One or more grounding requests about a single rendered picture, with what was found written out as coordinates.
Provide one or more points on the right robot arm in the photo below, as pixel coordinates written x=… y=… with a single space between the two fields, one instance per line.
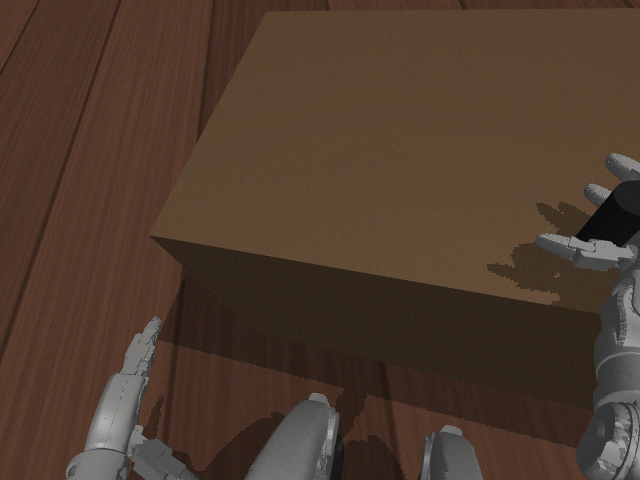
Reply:
x=610 y=447

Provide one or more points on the left robot arm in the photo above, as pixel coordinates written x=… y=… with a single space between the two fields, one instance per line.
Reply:
x=99 y=464

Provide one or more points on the can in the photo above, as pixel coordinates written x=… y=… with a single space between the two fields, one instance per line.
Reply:
x=618 y=218

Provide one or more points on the right robot hand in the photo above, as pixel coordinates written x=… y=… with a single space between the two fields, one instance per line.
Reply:
x=599 y=254

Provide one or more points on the left robot hand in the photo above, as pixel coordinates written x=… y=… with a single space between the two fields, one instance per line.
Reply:
x=115 y=421

